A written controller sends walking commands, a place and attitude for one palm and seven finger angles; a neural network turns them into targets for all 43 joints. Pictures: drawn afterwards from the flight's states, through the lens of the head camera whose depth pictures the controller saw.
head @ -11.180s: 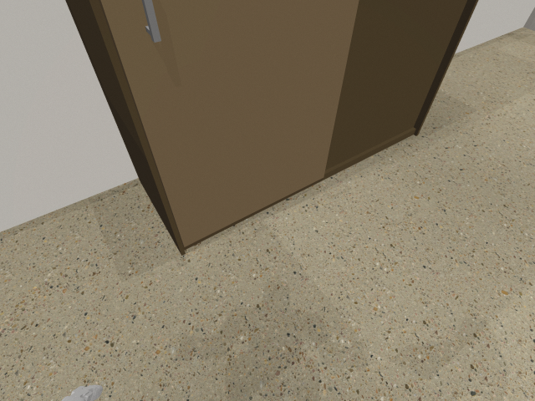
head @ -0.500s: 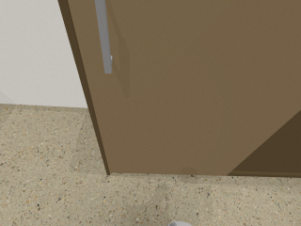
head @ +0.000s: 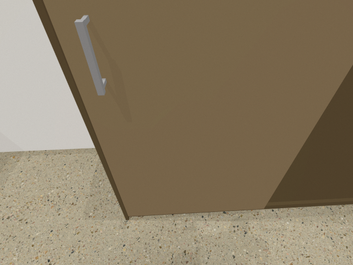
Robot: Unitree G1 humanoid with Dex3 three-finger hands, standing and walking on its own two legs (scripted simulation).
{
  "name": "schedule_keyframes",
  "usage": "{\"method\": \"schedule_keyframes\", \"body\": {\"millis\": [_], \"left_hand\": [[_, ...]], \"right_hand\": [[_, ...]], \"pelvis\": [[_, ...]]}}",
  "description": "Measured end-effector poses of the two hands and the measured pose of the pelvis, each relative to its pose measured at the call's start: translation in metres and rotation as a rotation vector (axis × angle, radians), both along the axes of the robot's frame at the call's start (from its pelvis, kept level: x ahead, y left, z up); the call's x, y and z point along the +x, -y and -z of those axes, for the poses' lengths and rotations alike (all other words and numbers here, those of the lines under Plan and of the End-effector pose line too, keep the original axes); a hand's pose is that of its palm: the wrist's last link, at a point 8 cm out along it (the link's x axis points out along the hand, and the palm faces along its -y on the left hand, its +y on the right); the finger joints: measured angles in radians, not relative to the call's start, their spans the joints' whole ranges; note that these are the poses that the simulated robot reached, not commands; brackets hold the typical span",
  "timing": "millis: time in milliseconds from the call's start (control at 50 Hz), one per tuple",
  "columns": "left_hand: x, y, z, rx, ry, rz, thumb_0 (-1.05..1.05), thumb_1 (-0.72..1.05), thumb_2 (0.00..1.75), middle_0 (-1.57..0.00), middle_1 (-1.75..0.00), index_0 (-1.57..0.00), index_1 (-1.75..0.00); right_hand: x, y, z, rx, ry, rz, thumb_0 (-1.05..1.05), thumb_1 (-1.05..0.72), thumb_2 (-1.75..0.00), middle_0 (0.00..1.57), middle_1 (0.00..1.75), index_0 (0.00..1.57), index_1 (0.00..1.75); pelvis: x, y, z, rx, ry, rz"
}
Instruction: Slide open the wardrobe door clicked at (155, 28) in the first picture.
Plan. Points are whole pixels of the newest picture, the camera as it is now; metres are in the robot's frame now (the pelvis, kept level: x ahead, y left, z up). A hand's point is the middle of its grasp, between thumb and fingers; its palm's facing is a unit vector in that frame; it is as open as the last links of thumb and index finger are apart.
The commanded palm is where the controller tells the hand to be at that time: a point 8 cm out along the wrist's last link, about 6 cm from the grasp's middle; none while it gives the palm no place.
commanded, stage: come to a stop and stand still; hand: left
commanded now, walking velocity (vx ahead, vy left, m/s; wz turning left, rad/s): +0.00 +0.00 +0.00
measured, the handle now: (93, 57) +0.52 +0.22 +0.24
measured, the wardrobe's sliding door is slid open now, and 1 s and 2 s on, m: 0.00 0.00 0.00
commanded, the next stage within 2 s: look again from close up in 0.76 s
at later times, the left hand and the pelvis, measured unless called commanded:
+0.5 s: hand out of the picture +0.03 +0.21 -0.18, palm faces +0.03 -0.98 -0.19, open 7.4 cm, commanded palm none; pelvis +0.02 +0.04 -0.01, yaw +0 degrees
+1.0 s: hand out of the picture +0.03 +0.23 -0.17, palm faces -0.02 -0.97 -0.22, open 7.4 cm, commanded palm none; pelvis +0.03 +0.05 +0.00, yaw -2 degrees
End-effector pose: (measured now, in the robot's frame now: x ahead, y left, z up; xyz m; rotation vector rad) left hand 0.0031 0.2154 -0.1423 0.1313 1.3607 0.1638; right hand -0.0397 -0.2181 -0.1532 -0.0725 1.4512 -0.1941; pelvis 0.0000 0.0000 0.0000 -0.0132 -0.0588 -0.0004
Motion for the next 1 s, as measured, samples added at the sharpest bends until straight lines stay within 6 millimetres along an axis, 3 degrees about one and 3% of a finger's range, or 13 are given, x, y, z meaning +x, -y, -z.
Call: {"method": "schedule_keyframes", "body": {"millis": [120, 240, 300, 420, 540, 660, 800, 1000], "left_hand": [[-0.011, 0.015, 0.010, -0.046, -0.050, -0.011, 0.00, 0.91, 0.90, -0.20, -0.30, -0.20, -0.30], [-0.011, 0.018, 0.013, -0.077, -0.083, -0.023, 0.00, 0.90, 0.90, -0.20, -0.30, -0.20, -0.30], [-0.010, 0.014, 0.012, -0.068, -0.080, -0.010, 0.00, 0.90, 0.90, -0.20, -0.30, -0.20, -0.30], [0.003, -0.015, 0.015, -0.041, -0.056, 0.026, 0.00, 0.90, 0.90, -0.21, -0.30, -0.20, -0.30], [0.026, -0.052, 0.009, 0.017, 0.024, 0.017, 0.00, 0.90, 0.90, -0.20, -0.30, -0.20, -0.30], [0.035, -0.075, 0.002, 0.053, 0.034, 0.041, 0.00, 0.90, 0.90, -0.20, -0.30, -0.20, -0.30], [0.031, -0.081, -0.003, 0.064, 0.012, 0.054, 0.00, 0.90, 0.90, -0.20, -0.30, -0.20, -0.30], [0.021, -0.067, 0.000, 0.036, -0.025, 0.057, 0.00, 0.90, 0.90, -0.20, -0.30, -0.20, -0.30]], "right_hand": [[-0.030, -0.008, -0.003, 0.004, -0.090, 0.028, 0.00, -0.91, -0.90, 0.20, 0.29, 0.20, 0.29], [-0.034, -0.025, -0.010, 0.011, -0.132, 0.032, 0.00, -0.91, -0.90, 0.20, 0.29, 0.20, 0.29], [-0.022, -0.032, -0.009, 0.019, -0.120, 0.018, 0.00, -0.91, -0.90, 0.20, 0.29, 0.20, 0.29], [0.032, -0.048, -0.002, 0.008, 0.048, -0.010, 0.01, -0.91, -0.90, 0.20, 0.29, 0.20, 0.29], [0.059, -0.046, -0.002, -0.031, 0.099, -0.057, 0.04, -0.95, -0.90, 0.20, 0.29, 0.20, 0.30], [0.082, -0.042, -0.010, -0.048, 0.164, -0.072, 0.03, -0.94, -0.90, 0.20, 0.29, 0.20, 0.30], [0.098, -0.039, -0.014, -0.048, 0.194, -0.094, 0.01, -0.92, -0.90, 0.20, 0.29, 0.20, 0.30], [0.098, -0.028, -0.016, -0.055, 0.165, -0.101, 0.01, -0.91, -0.90, 0.20, 0.29, 0.20, 0.30]], "pelvis": [[0.003, 0.002, 0.002, -0.005, -0.004, 0.000], [0.009, -0.004, 0.001, -0.001, -0.022, -0.003], [0.012, -0.010, 0.002, -0.014, -0.038, 0.009], [0.020, -0.032, 0.007, -0.018, -0.042, 0.012], [0.025, -0.048, 0.008, -0.008, -0.034, 0.008], [0.026, -0.054, 0.004, 0.007, -0.041, 0.018], [0.026, -0.054, 0.001, 0.013, -0.044, 0.025], [0.025, -0.047, 0.000, 0.014, -0.041, 0.028]]}}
